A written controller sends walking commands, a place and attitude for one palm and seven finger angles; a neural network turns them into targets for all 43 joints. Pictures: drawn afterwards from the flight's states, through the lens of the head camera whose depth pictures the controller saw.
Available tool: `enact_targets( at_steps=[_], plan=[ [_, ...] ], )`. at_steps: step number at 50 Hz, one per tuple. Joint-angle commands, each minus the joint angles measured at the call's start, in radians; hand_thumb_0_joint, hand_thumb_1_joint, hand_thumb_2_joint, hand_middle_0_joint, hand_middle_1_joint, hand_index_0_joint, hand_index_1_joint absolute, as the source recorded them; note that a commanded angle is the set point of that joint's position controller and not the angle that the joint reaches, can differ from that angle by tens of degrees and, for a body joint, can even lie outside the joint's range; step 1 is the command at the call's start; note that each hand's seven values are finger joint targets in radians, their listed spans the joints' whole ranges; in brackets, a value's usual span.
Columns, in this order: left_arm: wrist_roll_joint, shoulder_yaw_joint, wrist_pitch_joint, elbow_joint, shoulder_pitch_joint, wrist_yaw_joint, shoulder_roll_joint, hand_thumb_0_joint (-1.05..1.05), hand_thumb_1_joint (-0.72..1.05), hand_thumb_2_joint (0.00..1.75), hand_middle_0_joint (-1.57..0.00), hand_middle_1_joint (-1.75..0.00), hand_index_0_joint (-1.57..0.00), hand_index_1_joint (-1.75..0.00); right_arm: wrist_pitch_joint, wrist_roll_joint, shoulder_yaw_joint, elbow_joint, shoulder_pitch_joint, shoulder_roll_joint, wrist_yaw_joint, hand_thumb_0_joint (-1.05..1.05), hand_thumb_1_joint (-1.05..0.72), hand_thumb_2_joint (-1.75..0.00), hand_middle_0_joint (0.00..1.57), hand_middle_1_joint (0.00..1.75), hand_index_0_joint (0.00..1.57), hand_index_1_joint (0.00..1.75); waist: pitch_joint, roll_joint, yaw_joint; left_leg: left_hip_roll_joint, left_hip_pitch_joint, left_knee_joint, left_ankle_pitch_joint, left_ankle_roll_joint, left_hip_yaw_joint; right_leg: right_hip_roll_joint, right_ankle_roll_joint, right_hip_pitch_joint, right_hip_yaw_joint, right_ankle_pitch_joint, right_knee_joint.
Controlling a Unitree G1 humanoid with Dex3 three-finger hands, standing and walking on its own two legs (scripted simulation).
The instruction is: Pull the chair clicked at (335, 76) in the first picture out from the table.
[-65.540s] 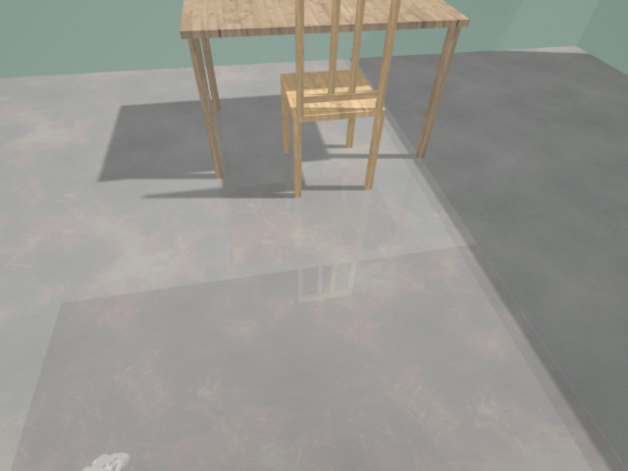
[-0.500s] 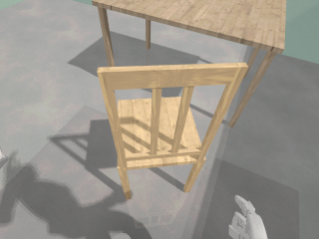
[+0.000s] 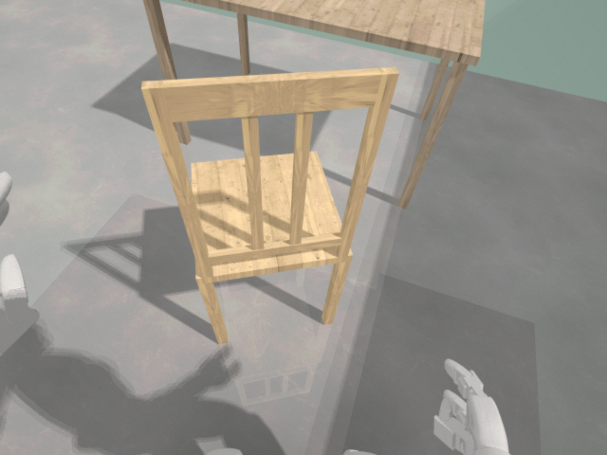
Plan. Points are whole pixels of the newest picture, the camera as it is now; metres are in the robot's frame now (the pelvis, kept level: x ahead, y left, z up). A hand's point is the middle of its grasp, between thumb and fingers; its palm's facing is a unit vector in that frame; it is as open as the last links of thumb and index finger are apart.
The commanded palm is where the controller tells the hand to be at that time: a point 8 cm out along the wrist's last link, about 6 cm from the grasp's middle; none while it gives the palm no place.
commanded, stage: stop stepping back and stand still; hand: left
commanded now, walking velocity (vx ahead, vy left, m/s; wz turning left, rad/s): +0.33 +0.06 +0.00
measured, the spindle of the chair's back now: (254, 193) +0.56 +0.13 -0.06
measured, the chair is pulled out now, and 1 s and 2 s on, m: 0.56 0.56 0.56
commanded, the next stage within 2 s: let the arm hang, fingers relaxed in 0.66 s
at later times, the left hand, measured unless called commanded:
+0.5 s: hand out of the picture +0.10 +0.23 +0.19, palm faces +0.42 -0.75 -0.51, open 7.4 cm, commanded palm +0.05 +0.27 +0.18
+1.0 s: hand out of the picture +0.01 +0.13 -0.14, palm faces +0.04 -0.98 -0.19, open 7.4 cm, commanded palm none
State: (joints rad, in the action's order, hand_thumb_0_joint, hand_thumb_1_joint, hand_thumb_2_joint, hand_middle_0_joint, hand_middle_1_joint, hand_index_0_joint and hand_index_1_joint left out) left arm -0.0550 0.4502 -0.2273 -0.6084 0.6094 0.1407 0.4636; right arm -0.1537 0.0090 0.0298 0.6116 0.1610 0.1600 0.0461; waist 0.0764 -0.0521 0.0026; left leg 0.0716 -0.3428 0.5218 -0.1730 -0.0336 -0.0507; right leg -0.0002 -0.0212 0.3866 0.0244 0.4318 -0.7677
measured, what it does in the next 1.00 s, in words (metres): steps on the spot: right foot, then left foot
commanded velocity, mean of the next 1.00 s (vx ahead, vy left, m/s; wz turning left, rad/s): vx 0.11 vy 0.04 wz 0.00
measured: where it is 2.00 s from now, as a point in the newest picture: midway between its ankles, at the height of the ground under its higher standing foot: outside the picture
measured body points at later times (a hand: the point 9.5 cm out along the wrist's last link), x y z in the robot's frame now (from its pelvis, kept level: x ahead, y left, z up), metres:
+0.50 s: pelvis -0.08 -0.03 +0.00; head -0.11 -0.03 +0.45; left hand +0.08 +0.26 +0.22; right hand +0.05 -0.29 -0.08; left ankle -0.10 +0.09 -0.73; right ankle -0.06 -0.12 -0.71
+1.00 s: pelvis -0.09 -0.04 -0.01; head -0.08 -0.04 +0.44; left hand +0.01 +0.18 -0.13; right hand +0.03 -0.27 -0.14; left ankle -0.06 +0.09 -0.73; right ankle -0.06 -0.14 -0.73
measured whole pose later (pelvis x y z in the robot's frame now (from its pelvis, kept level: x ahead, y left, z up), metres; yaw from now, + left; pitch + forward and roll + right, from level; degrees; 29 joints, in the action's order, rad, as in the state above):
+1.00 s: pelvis -0.09 -0.04 -0.01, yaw +5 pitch -1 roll +1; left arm 0.03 -0.01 0.05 0.64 0.29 -0.01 0.17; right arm 0.01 -0.02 0.00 0.79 0.22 0.19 -0.01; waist 0.05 -0.02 -0.04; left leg -0.01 -0.35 0.64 -0.29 -0.01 0.01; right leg -0.01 0.02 0.33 0.01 0.31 -0.68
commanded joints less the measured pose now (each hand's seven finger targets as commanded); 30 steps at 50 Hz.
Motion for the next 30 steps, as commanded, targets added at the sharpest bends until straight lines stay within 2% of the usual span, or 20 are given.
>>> enact_targets(
  at_steps=[1,2,3,4,5,7,9,13,14,16,18,19,20,21,24,26,27,28,29,30],
  plan=[
    [-0.001,0.150,-0.043,-0.153,-0.004,0.039,0.157,0.00,0.90,0.90,-0.20,-0.30,-0.20,-0.30,-0.047,0.022,0.038,-0.136,-0.008,0.177,0.004,0.00,-0.90,-0.90,0.20,0.30,0.20,0.30,-0.141,0.251,-0.004,0.110,-0.115,-0.084,-0.374,0.085,0.085,-0.024,-0.003,-0.287,0.032,-0.130,0.290],
    [0.007,0.153,-0.039,-0.095,-0.022,0.042,0.161,0.00,0.90,0.90,-0.20,-0.30,-0.20,-0.30,-0.039,0.017,0.035,-0.126,-0.010,0.169,0.007,0.00,-0.90,-0.90,0.20,0.30,0.20,0.30,-0.122,0.176,-0.008,0.051,-0.158,-0.008,-0.445,0.062,0.032,-0.046,0.009,-0.300,0.010,-0.106,0.348],
    [0.014,0.157,-0.034,-0.038,-0.039,0.042,0.175,0.00,0.90,0.90,-0.20,-0.30,-0.20,-0.30,-0.028,0.015,0.036,-0.120,-0.001,0.161,0.011,0.00,-0.90,-0.90,0.20,0.30,0.20,0.30,-0.091,0.034,-0.014,-0.023,-0.134,0.158,-0.442,0.036,-0.015,-0.123,0.047,-0.192,-0.093,-0.013,0.464],
    [0.010,0.140,-0.027,-0.024,-0.093,0.040,0.175,0.00,0.90,0.90,-0.20,-0.30,-0.20,-0.30,-0.024,0.017,0.036,-0.125,-0.012,0.155,0.014,0.00,-0.90,-0.90,0.20,0.30,0.20,0.30,-0.077,-0.106,-0.022,-0.073,-0.087,0.393,-0.379,0.020,-0.003,-0.261,0.115,-0.005,-0.345,0.245,0.602],
    [0.009,0.118,-0.012,0.002,-0.116,0.036,0.165,0.00,0.90,0.90,-0.20,-0.30,-0.20,-0.30,-0.018,0.017,0.055,-0.111,0.003,0.176,0.016,0.00,-0.90,-0.90,0.20,0.30,0.20,0.30,-0.042,-0.232,-0.022,-0.088,-0.048,0.576,-0.305,0.022,0.048,-0.350,0.148,0.162,-0.491,0.432,0.703],
    [0.014,0.093,-0.005,0.083,-0.124,0.019,0.137,0.00,0.90,0.90,-0.20,-0.30,-0.20,-0.30,-0.002,0.008,0.038,-0.076,0.001,0.166,0.019,0.00,-0.90,-0.90,0.20,0.30,0.20,0.30,-0.037,-0.174,-0.055,-0.067,-0.028,0.682,-0.163,0.026,0.066,-0.310,0.132,0.228,-0.333,0.363,0.640],
    [0.015,0.084,-0.001,0.131,-0.121,0.014,0.131,0.00,0.90,0.90,-0.20,-0.30,-0.20,-0.30,0.010,0.002,0.015,-0.088,-0.022,0.154,0.024,0.00,-0.90,-0.90,0.20,0.30,0.20,0.30,-0.058,-0.090,-0.050,-0.054,-0.005,0.516,-0.167,0.036,0.034,-0.256,0.106,0.182,-0.190,0.294,0.584],
    [0.035,0.057,-0.027,0.018,-0.180,0.036,0.139,0.00,0.90,0.90,-0.20,-0.30,-0.20,-0.30,-0.025,-0.005,0.018,-0.106,-0.043,0.164,0.030,0.00,-0.90,-0.90,0.20,0.30,0.20,0.30,-0.086,-0.156,-0.013,-0.062,0.066,0.051,-0.278,0.087,-0.017,-0.260,0.085,-0.017,-0.153,0.202,0.566],
    [0.040,0.061,-0.033,-0.027,-0.177,0.042,0.136,0.00,0.90,0.90,-0.20,-0.30,-0.20,-0.30,-0.036,-0.013,0.020,-0.108,-0.025,0.164,0.031,0.00,-0.90,-0.90,0.20,0.30,0.20,0.30,-0.123,-0.118,-0.014,-0.070,0.093,-0.061,-0.273,0.096,-0.025,-0.245,0.076,-0.085,-0.147,0.187,0.532],
    [0.043,0.069,-0.052,-0.107,-0.147,0.050,0.150,0.00,0.90,0.90,-0.20,-0.30,-0.20,-0.30,-0.056,-0.019,0.023,-0.117,0.006,0.168,0.031,0.00,-0.90,-0.90,0.20,0.30,0.20,0.30,-0.128,0.072,-0.015,-0.053,0.128,-0.279,-0.268,0.118,0.011,-0.178,0.056,-0.154,-0.123,0.127,0.406],
    [0.052,0.098,-0.070,-0.170,-0.084,0.050,0.171,0.00,0.90,0.90,-0.20,-0.30,-0.20,-0.30,-0.070,-0.009,0.045,-0.140,0.006,0.187,0.020,0.00,-0.90,-0.90,0.20,0.30,0.20,0.30,-0.137,0.404,0.006,0.117,0.168,-0.315,-0.180,0.175,0.205,-0.030,0.019,-0.073,0.031,-0.021,0.081],
    [0.054,0.111,-0.063,-0.163,-0.044,0.044,0.177,0.00,0.90,0.90,-0.20,-0.30,-0.20,-0.30,-0.067,-0.007,0.039,-0.126,0.017,0.166,0.014,0.00,-0.90,-0.90,0.20,0.30,0.20,0.30,-0.149,0.432,-0.005,0.159,0.114,-0.320,-0.197,0.197,0.229,-0.017,0.004,-0.038,0.052,0.045,-0.071],
    [0.056,0.122,-0.060,-0.156,-0.077,0.040,0.186,0.00,0.90,0.90,-0.20,-0.30,-0.20,-0.30,-0.067,-0.010,0.033,-0.115,-0.002,0.150,0.012,0.00,-0.90,-0.90,0.20,0.30,0.20,0.30,-0.075,0.479,-0.020,0.175,-0.020,-0.366,-0.320,0.212,0.289,-0.026,0.012,-0.029,0.030,0.037,-0.178],
    [0.054,0.133,-0.065,-0.149,-0.091,0.036,0.182,0.00,0.90,0.90,-0.20,-0.30,-0.20,-0.30,-0.066,-0.006,0.038,-0.110,-0.004,0.147,0.007,0.00,-0.90,-0.90,0.20,0.30,0.20,0.30,-0.029,0.430,-0.016,0.162,-0.064,-0.334,-0.279,0.213,0.245,-0.028,0.017,-0.047,0.016,0.011,-0.166],
    [0.039,0.122,-0.071,-0.049,-0.115,0.030,0.157,0.00,0.90,0.90,-0.20,-0.30,-0.20,-0.30,-0.065,0.012,0.033,-0.095,0.012,0.177,0.009,0.00,-0.90,-0.90,0.20,0.30,0.20,0.30,-0.008,0.181,-0.001,0.121,-0.027,-0.164,-0.070,0.156,0.159,-0.024,0.019,-0.156,0.065,-0.058,0.249],
    [0.034,0.123,-0.067,0.081,-0.104,0.022,0.132,0.00,0.90,0.90,-0.20,-0.30,-0.20,-0.30,-0.048,0.014,0.036,-0.078,0.019,0.182,0.012,0.00,-0.90,-0.90,0.20,0.30,0.20,0.30,-0.036,0.089,-0.008,0.075,-0.052,-0.040,-0.148,0.125,0.111,-0.037,0.032,-0.273,0.038,-0.180,0.413],
    [0.032,0.123,-0.067,0.125,-0.110,0.020,0.136,0.00,0.90,0.90,-0.20,-0.30,-0.20,-0.30,-0.039,0.014,0.040,-0.076,0.017,0.177,0.014,0.00,-0.90,-0.90,0.20,0.30,0.20,0.30,-0.048,0.002,-0.014,0.020,-0.105,0.075,-0.236,0.106,0.066,-0.105,0.069,-0.300,-0.098,-0.168,0.458],
    [0.032,0.107,-0.062,0.175,-0.096,0.019,0.125,0.00,0.90,0.90,-0.20,-0.30,-0.20,-0.30,-0.027,0.018,0.044,-0.075,0.032,0.168,0.014,0.00,-0.90,-0.90,0.20,0.30,0.20,0.30,-0.052,-0.113,-0.024,-0.059,-0.174,0.238,-0.307,0.080,0.017,-0.235,0.130,-0.287,-0.319,-0.101,0.533],
    [0.025,0.082,-0.053,0.183,-0.138,0.017,0.115,0.00,0.90,0.90,-0.20,-0.30,-0.20,-0.30,-0.017,0.023,0.059,-0.076,0.039,0.175,0.011,0.00,-0.90,-0.90,0.20,0.30,0.20,0.30,-0.066,-0.190,-0.020,-0.087,-0.169,0.368,-0.329,0.062,0.018,-0.327,0.166,-0.219,-0.461,0.112,0.615],
    [0.023,0.047,-0.050,0.179,-0.143,0.010,0.086,0.00,0.90,0.90,-0.20,-0.30,-0.20,-0.30,-0.008,0.025,0.075,-0.076,0.037,0.195,0.004,0.00,-0.90,-0.90,0.20,0.30,0.20,0.30,-0.035,-0.213,-0.018,-0.075,-0.159,0.446,-0.277,0.058,0.055,-0.328,0.156,-0.166,-0.475,0.141,0.655]
  ],
)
